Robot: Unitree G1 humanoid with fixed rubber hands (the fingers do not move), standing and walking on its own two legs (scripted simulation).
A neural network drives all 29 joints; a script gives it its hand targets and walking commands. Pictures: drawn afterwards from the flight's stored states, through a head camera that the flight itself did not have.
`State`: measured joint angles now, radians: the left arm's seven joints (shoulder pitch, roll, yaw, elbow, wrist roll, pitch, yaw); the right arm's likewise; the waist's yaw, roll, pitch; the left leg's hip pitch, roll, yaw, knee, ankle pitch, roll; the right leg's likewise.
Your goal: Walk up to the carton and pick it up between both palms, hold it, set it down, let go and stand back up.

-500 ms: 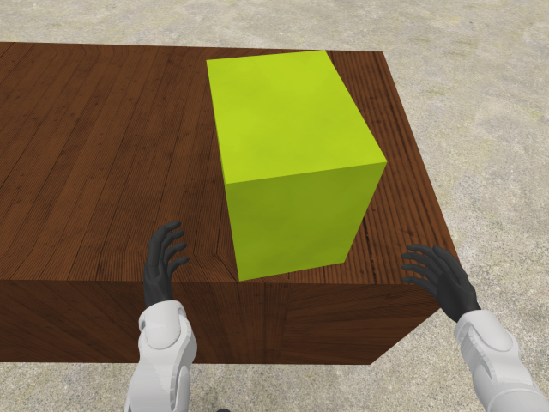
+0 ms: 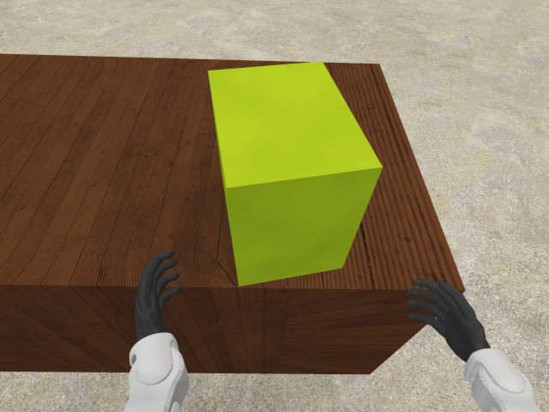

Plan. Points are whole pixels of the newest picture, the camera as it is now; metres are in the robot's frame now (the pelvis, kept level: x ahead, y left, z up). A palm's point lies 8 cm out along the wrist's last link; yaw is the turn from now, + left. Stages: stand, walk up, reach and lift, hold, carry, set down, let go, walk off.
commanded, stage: set down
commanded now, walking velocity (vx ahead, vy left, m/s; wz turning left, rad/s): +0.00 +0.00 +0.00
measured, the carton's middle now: (279, 176) +0.48 +0.04 +0.04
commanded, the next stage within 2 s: none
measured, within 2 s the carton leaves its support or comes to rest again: neither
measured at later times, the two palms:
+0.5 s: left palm (154, 334) +0.21 +0.19 +0.00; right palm (468, 349) +0.23 -0.25 -0.03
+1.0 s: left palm (143, 355) +0.19 +0.21 -0.03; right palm (461, 359) +0.22 -0.24 -0.04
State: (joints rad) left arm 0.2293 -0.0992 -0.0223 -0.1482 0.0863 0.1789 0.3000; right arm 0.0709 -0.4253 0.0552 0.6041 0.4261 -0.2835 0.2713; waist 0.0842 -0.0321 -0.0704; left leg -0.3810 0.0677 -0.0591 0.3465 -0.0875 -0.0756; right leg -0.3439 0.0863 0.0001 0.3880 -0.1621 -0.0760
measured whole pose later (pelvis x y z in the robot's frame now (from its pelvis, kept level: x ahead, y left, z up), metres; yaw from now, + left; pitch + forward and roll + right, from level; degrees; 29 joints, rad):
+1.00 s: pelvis +0.02 +0.00 +0.00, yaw +0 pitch +6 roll +0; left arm 0.28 0.10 -0.01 0.14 0.09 0.07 0.13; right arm 0.20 -0.41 0.11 0.58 0.31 -0.27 0.13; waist 0.08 -0.05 -0.02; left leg -0.33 0.06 -0.06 0.35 -0.12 -0.08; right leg -0.29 0.08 0.00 0.39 -0.20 -0.07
